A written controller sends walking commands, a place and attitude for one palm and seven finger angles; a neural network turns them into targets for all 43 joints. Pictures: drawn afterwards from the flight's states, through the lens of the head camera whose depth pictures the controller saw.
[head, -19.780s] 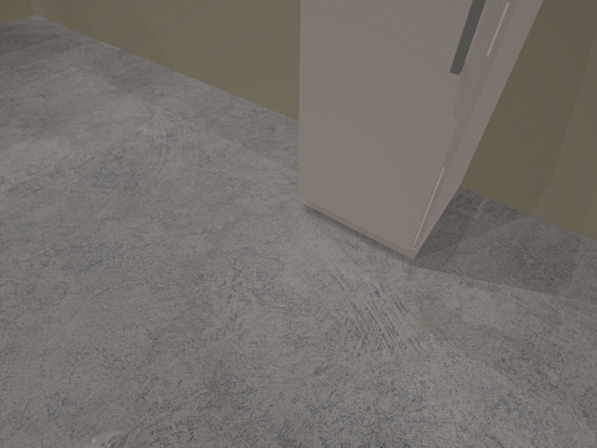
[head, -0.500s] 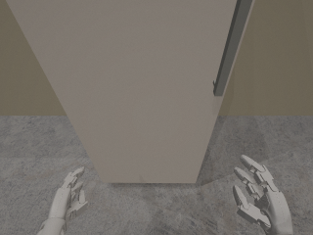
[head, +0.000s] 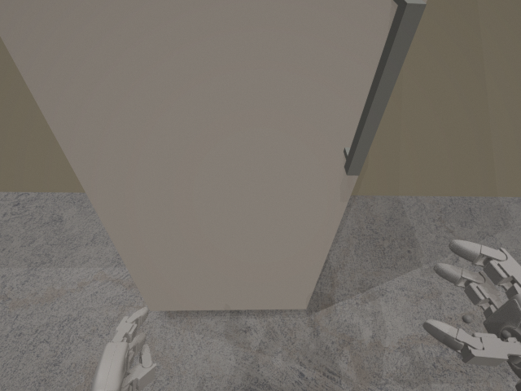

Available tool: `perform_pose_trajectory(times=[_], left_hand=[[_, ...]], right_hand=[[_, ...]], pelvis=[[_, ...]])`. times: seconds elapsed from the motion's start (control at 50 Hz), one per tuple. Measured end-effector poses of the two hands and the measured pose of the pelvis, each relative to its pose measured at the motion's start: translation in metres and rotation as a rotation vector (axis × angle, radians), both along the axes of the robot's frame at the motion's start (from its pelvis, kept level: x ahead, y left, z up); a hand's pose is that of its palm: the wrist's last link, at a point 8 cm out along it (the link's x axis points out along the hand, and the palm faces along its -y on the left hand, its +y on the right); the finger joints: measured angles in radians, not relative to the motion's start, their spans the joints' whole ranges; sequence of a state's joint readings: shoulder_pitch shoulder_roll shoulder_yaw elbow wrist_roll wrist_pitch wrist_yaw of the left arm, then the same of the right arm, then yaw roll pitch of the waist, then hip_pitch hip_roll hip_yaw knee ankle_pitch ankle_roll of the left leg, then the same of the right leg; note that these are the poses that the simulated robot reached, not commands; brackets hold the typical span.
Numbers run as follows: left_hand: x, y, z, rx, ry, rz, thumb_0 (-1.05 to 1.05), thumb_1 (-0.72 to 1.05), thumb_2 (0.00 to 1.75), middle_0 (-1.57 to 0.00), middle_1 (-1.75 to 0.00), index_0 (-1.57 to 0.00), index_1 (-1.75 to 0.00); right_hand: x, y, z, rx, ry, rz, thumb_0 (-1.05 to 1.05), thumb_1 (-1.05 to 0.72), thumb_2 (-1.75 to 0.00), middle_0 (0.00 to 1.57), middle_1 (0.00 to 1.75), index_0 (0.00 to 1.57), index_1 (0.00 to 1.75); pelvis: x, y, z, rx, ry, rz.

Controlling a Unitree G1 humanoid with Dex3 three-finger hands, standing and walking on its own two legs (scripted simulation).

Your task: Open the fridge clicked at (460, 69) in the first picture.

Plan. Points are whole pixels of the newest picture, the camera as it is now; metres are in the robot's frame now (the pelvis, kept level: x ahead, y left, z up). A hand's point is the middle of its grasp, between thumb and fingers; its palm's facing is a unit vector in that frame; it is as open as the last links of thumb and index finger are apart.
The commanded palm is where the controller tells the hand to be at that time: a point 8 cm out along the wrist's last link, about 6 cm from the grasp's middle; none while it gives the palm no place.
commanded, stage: raise the hand to about handle height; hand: right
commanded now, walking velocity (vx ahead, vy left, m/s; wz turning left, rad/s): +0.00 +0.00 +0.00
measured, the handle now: (372, 96) +0.49 -0.13 +0.23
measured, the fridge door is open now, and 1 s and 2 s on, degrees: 0 0 0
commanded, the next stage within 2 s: move the hooked fingers beside the handle in 1.22 s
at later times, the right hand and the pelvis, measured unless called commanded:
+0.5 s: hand out of the picture +0.23 -0.28 +0.21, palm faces +0.06 +0.99 -0.12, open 13.8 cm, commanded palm +0.20 -0.33 +0.22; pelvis -0.01 -0.01 +0.02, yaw -2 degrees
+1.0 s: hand out of the picture +0.26 -0.27 +0.24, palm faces +0.00 +1.00 -0.10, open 14.0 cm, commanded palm +0.23 -0.33 +0.26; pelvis -0.01 -0.01 +0.03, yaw +0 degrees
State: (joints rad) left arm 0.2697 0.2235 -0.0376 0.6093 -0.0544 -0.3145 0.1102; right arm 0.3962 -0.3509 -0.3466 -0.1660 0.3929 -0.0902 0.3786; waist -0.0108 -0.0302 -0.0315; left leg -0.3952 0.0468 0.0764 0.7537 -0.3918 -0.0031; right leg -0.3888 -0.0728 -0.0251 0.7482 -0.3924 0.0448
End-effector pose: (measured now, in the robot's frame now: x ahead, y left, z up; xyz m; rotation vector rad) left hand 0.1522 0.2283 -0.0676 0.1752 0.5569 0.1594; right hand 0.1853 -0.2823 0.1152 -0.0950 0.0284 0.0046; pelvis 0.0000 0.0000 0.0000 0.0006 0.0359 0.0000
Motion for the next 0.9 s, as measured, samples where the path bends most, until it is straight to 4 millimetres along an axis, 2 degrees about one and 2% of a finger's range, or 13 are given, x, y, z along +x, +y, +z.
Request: perform_pose_trajectory(times=[0.08,0.18,0.26,0.38,0.42,0.48,0.58,0.74,0.8,0.9], left_hand=[[-0.003,0.011,0.009,0.053,0.012,-0.007,0.01,0.9,0.9,-0.21,-0.3,-0.21,-0.3],[0.008,0.014,0.02,0.092,-0.014,-0.022,0.01,0.91,0.9,-0.21,-0.3,-0.2,-0.3],[0.021,0.004,0.032,0.09,-0.057,-0.039,0.01,0.91,0.9,-0.21,-0.3,-0.2,-0.3],[0.036,-0.021,0.045,0.044,-0.107,-0.095,0.01,0.91,0.9,-0.21,-0.3,-0.2,-0.3],[0.039,-0.028,0.046,0.026,-0.109,-0.115,0.01,0.91,0.9,-0.21,-0.3,-0.2,-0.3],[0.042,-0.035,0.045,0.004,-0.099,-0.137,0.01,0.9,0.9,-0.21,-0.3,-0.21,-0.3],[0.04,-0.039,0.042,-0.003,-0.068,-0.152,0.01,0.9,0.9,-0.21,-0.3,-0.21,-0.3],[0.032,-0.027,0.042,0.016,-0.027,-0.134,0.01,0.9,0.9,-0.21,-0.3,-0.21,-0.3],[0.031,-0.019,0.041,0.014,-0.017,-0.116,0.01,0.9,0.9,-0.21,-0.3,-0.21,-0.3],[0.029,-0.008,0.039,0.011,-0.006,-0.083,0.01,0.91,0.9,-0.21,-0.3,-0.21,-0.3]], right_hand=[[-0.006,-0.013,0.022,-0.001,-0.115,-0.061,0.01,0.02,-0.51,0.27,0.89,0.27,0.89],[-0.002,-0.015,0.023,-0.006,-0.071,-0.02,0.0,0.14,-0.46,0.27,0.97,0.27,0.96],[0.006,-0.019,0.036,-0.028,-0.07,0.001,0.0,0.23,-0.42,0.28,1.03,0.28,1.02],[0.014,-0.039,0.083,-0.042,-0.198,-0.041,0.0,0.37,-0.36,0.3,1.12,0.3,1.11],[0.016,-0.046,0.092,-0.036,-0.197,-0.051,0.0,0.41,-0.34,0.3,1.14,0.3,1.14],[0.02,-0.052,0.096,-0.028,-0.138,-0.054,-0.01,0.45,-0.32,0.3,1.16,0.3,1.16],[0.028,-0.053,0.103,-0.026,-0.077,-0.042,-0.01,0.48,-0.31,0.3,1.19,0.3,1.18],[0.043,-0.064,0.147,-0.033,-0.191,-0.056,-0.01,0.5,-0.3,0.31,1.2,0.31,1.19],[0.051,-0.069,0.15,-0.026,-0.142,-0.06,-0.01,0.5,-0.3,0.3,1.2,0.3,1.2],[0.06,-0.059,0.129,-0.012,-0.024,-0.018,-0.01,0.5,-0.3,0.3,1.2,0.3,1.2]], pelvis=[[0.003,-0.004,0.005,0.006,-0.024,-0.006],[0.0,-0.01,0.009,0.01,-0.057,-0.013],[-0.004,-0.012,0.013,0.009,-0.075,-0.015],[-0.006,-0.011,0.019,0.011,-0.096,-0.02],[-0.007,-0.011,0.021,0.011,-0.102,-0.022],[-0.009,-0.012,0.023,0.011,-0.108,-0.025],[-0.012,-0.012,0.025,0.009,-0.112,-0.028],[-0.012,-0.007,0.028,0.008,-0.113,-0.026],[-0.012,-0.007,0.028,0.009,-0.109,-0.024],[-0.011,-0.009,0.028,0.006,-0.098,-0.015]])
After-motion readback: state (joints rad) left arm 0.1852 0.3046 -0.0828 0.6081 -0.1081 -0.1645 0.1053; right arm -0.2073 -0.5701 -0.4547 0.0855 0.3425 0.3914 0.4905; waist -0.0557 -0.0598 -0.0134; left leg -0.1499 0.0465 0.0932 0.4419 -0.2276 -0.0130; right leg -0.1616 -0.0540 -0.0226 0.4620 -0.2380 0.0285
